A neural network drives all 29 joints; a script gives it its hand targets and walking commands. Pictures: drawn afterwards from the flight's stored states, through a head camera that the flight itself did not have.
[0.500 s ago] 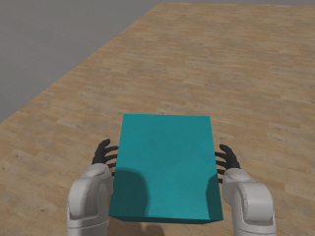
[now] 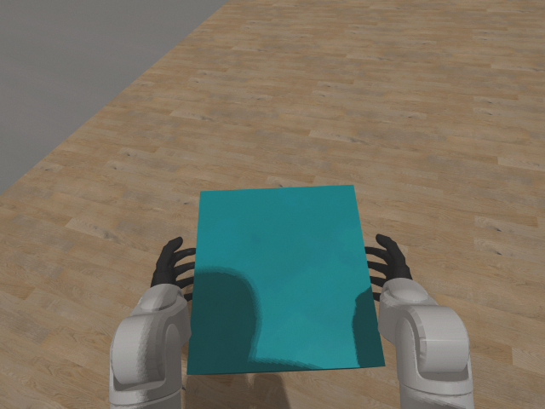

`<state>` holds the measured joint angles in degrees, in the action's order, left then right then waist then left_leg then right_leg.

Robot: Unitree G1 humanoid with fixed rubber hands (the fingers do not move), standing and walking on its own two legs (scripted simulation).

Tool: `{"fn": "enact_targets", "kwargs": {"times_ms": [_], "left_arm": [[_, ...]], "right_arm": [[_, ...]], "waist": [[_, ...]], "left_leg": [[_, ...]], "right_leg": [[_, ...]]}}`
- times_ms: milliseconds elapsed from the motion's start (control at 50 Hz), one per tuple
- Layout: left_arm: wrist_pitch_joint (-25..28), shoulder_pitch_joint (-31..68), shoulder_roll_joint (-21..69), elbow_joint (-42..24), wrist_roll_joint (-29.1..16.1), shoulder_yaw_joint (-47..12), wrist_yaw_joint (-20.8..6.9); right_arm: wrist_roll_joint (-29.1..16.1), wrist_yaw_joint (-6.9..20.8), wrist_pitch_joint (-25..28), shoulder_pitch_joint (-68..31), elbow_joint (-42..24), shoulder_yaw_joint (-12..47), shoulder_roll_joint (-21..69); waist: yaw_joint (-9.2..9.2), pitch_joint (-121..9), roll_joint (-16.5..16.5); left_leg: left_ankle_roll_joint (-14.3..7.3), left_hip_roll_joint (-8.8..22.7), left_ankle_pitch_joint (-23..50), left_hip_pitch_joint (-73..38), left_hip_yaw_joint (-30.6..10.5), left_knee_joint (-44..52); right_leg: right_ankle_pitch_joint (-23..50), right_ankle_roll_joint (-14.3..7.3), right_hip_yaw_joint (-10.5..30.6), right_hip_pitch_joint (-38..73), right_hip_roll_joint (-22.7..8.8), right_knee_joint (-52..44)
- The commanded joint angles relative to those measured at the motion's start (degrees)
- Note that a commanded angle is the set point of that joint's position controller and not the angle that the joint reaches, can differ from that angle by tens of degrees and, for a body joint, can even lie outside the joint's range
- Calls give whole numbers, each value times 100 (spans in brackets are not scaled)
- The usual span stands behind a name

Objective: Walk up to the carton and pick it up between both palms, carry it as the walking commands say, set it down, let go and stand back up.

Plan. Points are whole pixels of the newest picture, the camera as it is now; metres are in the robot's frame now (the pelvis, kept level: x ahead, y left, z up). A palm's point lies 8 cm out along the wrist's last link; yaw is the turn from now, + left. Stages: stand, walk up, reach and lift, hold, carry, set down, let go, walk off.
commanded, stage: carry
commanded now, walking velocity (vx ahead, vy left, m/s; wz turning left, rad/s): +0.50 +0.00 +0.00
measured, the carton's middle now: (280, 286) +0.32 +0.00 +0.01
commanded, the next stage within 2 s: none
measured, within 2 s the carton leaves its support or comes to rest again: neither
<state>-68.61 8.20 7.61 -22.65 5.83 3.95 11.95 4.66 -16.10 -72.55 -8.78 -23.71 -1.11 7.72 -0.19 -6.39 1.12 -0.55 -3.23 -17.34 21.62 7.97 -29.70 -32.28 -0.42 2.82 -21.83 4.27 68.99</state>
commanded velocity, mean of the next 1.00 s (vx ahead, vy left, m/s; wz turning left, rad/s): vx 0.23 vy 0.00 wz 0.00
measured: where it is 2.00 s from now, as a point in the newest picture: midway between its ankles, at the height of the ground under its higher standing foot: (305, 266)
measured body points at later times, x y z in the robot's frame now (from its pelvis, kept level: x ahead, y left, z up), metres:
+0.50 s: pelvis +0.30 -0.05 +0.01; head +0.33 -0.06 +0.45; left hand +0.60 +0.08 +0.10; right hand +0.58 -0.22 +0.09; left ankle +0.39 +0.06 -0.71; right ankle +0.13 -0.15 -0.72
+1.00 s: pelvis +0.53 -0.06 +0.01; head +0.57 -0.06 +0.46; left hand +0.83 +0.07 +0.08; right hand +0.80 -0.24 +0.08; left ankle +0.48 +0.05 -0.72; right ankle +0.45 -0.18 -0.72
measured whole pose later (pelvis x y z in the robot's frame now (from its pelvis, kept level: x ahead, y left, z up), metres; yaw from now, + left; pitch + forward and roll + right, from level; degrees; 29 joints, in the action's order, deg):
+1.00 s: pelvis +0.53 -0.06 +0.01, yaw -5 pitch +9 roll +0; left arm -69.3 9.1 7.7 -25.4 5.4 4.1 13.2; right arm 5.6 -14.1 -70.3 -9.0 -24.3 -0.9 7.7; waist -0.1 -5.3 0.3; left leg -0.3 1.9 -16.8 21.2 5.4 -33.6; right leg -21.9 -1.0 1.5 -20.3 0.9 34.2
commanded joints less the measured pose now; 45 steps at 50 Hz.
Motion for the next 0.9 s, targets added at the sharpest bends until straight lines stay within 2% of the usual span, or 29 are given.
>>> {"fn": "enact_targets", "kwargs": {"times_ms": [0, 20, 40, 60, 80, 100, 120, 160, 180, 200, 260, 340, 400, 420, 440, 460, 480, 500, 520, 540, 580, 600, 620, 660, 680, 720, 740, 780, 880], "left_arm": [[340, 2423, 5610, -1086, -2603, -3264, -1365], [296, 2284, 5580, -970, -2514, -3239, -1365], [265, 2363, 5656, -917, -2519, -3260, -1372], [270, 2240, 5690, -792, -2532, -3260, -1380], [260, 2130, 5685, -727, -2572, -3307, -1380], [207, 2308, 5488, -661, -2584, -3302, -1358], [163, 2430, 5448, -714, -2540, -3306, -1375], [129, 2589, 5587, -709, -2425, -3395, -1379], [125, 2701, 5623, -828, -2527, -3472, -1378], [168, 2784, 5746, -1083, -2560, -3559, -1380], [278, 2772, 5879, -1378, -2567, -3544, -1396], [264, 2558, 5891, -1306, -2532, -3631, -1380], [181, 2450, 5704, -1308, -2548, -3682, -1342], [147, 2423, 5658, -1266, -2537, -3652, -1330], [91, 2447, 5527, -1202, -2469, -3620, -1307], [30, 2318, 5393, -1094, -2407, -3579, -1279], [9, 2382, 5244, -1091, -2405, -3617, -1276], [5, 2446, 5293, -979, -2429, -3666, -1264], [18, 2472, 5466, -941, -2463, -3725, -1286], [30, 2395, 5591, -947, -2472, -3744, -1294], [94, 2506, 5763, -1019, -2524, -3709, -1303], [98, 2574, 5792, -1062, -2491, -3692, -1306], [94, 2627, 5775, -1145, -2436, -3717, -1305], [121, 2737, 5709, -1090, -2383, -3612, -1294], [122, 2801, 5696, -1101, -2405, -3623, -1295], [101, 2806, 5606, -1022, -2438, -3608, -1274], [73, 2696, 5622, -995, -2397, -3588, -1280], [35, 2640, 5707, -980, -2349, -3584, -1317], [51, 2638, 5715, -1081, -2402, -3592, -1291]], "right_arm": [[-2339, 1407, 630, -3111, -1399, 3724, 6111], [-2279, 1413, 587, -2820, -1342, 3602, 5935], [-2209, 1403, 542, -2476, -1207, 3523, 5849], [-2181, 1409, 518, -2502, -1149, 3524, 5835], [-2129, 1403, 514, -2558, -1115, 3451, 5683], [-2063, 1434, 466, -2433, -938, 3372, 5517], [-2077, 1458, 434, -2449, -879, 3379, 5537], [-2055, 1492, 388, -2217, -605, 3288, 5671], [-2068, 1496, 433, -2240, -534, 3202, 5789], [-2094, 1536, 467, -2257, -683, 3290, 5913], [-2301, 1598, 554, -2648, -1114, 3552, 6187], [-2341, 1571, 644, -2678, -1419, 3567, 6060], [-2321, 1555, 597, -2643, -1460, 3423, 5821], [-2313, 1546, 567, -2516, -1348, 3375, 5820], [-2300, 1542, 534, -2312, -1207, 3294, 5735], [-2234, 1538, 486, -2108, -1009, 3174, 5545], [-2144, 1527, 465, -1905, -742, 3043, 5495], [-2102, 1538, 462, -1963, -699, 3041, 5540], [-2099, 1560, 484, -2239, -896, 3156, 5577], [-2121, 1606, 487, -2154, -907, 3225, 5647], [-2214, 1650, 531, -2326, -1027, 3212, 5858], [-2201, 1667, 525, -2359, -1063, 3245, 5917], [-2161, 1672, 506, -2259, -1052, 3201, 5893], [-2145, 1652, 495, -2374, -1039, 3228, 5817], [-2110, 1645, 494, -2334, -975, 3232, 5767], [-2136, 1619, 472, -2474, -1015, 3272, 5616], [-2176, 1621, 444, -2417, -992, 3324, 5687], [-2197, 1622, 397, -2303, -970, 3416, 5835], [-2288, 1604, 486, -2588, -1284, 3394, 5832]], "waist": [[-91, -1132, 183], [-14, -1213, -335], [29, -1372, -566], [185, -1523, -98], [323, -1597, 815], [136, -1758, 2192], [140, -2002, 1741], [161, -1705, 620], [130, -1365, 30], [185, -1616, 219], [204, -1728, 759], [212, -1498, 849], [127, -1519, 796], [3, -1841, 674], [-228, -2356, 259], [-239, -2828, -1310], [-191, -2816, -2193], [-159, -2822, -1645], [-152, -2557, -1139], [-106, -2391, -884], [-65, -1903, -871], [-22, -1780, -953], [-7, -1604, -1468], [71, -1722, -1255], [59, -1824, -1008], [54, -2201, 677], [90, -2267, 1193], [115, -2072, 1159], [33, -2288, 1095]], "left_leg": [[-611, 2527, 3184, -3160, -2033, 864], [-266, 2076, 2428, -2074, -965, 974], [-76, 1578, 2146, -1528, -338, 374], [46, 1169, 2033, -890, -65, -815], [192, 650, 750, 317, 134, -2084], [348, -45, -1614, 1326, -243, -3445], [246, 228, -1687, 1641, -1013, -3831], [215, 403, -1569, 2576, -849, -4258], [175, 543, -1127, 2767, -728, -4095], [253, 540, -1141, 3002, -487, -3607], [248, 489, -753, 2574, -281, -2674], [229, 259, -94, 2005, 81, -1137], [210, -135, 776, 191, 591, 418], [192, -225, 1632, -1108, 708, 899], [-137, 228, 1887, -2927, -104, 657], [-829, 1840, 3264, -4466, -2422, 348], [-1583, 2572, 5640, -5300, -3581, 261], [-1762, 2770, 6476, -5227, -3402, 142], [-1762, 2785, 6529, -4722, -3042, 176], [-1468, 2533, 5948, -4400, -2518, 249], [-945, 2233, 5887, -3651, -1796, 416], [-745, 1962, 5418, -2981, -1288, 410], [-563, 1748, 5096, -2542, -899, 432], [-246, 1365, 4336, -2269, -431, 30], [-109, 1192, 3762, -1806, -338, -245], [188, 637, 682, -88, -90, -1381], [169, 412, -1148, 739, -177, -1909], [24, 429, -1614, 1578, -235, -1843], [46, 363, -139, 863, 130, -53]], "right_leg": [[283, 264, 342, -2161, -1298, -2789], [1374, 340, -469, -255, -919, -3547], [2196, 364, -673, 1036, -494, -4177], [2698, 401, -382, 1995, -374, -4471], [3734, 355, 518, 2886, -861, -4480], [5345, -146, 3168, 3266, -2307, -5055], [5604, -661, 3210, 3694, -2415, -4814], [6523, -900, 2714, 4117, -2465, -4445], [6959, -579, 1954, 4205, -2332, -4275], [7409, -671, 1802, 4665, -2270, -4117], [7272, -668, 1254, 4438, -1855, -4329], [7633, -721, 711, 4056, -1635, -4447], [8087, -430, -267, 2970, -1258, -3903], [7742, -262, -649, 2415, -1052, -3166], [6248, -49, -727, 986, -928, -2095], [3478, 283, -860, -897, -415, -355], [-30, 347, -555, -2226, 157, 693], [-288, 177, -241, -2382, -144, 1032], [-263, 74, -134, -2256, -392, 581], [25, 81, -186, -2097, -607, -721], [84, 110, -329, -1700, -758, -2340], [450, 196, -587, -843, -591, -3228], [840, 290, -915, -185, -365, -3877], [2709, 376, -828, 750, -331, -4981], [3760, 334, -495, 1350, -565, -4862], [9038, -164, 903, 2943, -1826, -3912], [10328, -509, 1261, 3544, -2188, -3744], [10721, -775, 1200, 4097, -2125, -3608], [9789, -506, 494, 3899, -1545, -2980]]}}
